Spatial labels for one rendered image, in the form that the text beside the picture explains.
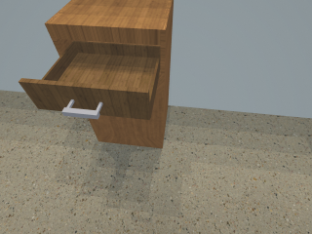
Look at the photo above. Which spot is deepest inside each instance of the handle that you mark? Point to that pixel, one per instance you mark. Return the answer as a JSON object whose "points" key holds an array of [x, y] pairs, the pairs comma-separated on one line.
{"points": [[81, 113]]}

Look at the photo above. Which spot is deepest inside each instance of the cabinet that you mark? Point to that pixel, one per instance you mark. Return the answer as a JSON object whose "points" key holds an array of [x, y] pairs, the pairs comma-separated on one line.
{"points": [[130, 22]]}

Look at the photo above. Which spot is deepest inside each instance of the drawer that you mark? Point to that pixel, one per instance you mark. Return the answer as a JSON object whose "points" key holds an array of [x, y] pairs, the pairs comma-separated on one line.
{"points": [[124, 77]]}

